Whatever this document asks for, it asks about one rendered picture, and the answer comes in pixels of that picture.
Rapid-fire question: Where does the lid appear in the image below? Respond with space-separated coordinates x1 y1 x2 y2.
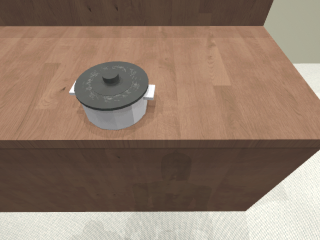
74 61 149 111

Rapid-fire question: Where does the table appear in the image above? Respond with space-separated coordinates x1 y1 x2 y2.
0 0 320 212

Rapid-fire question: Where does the knob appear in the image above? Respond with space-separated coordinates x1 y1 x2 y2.
102 69 119 84

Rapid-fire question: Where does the pot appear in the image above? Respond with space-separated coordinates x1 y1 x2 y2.
69 81 155 130

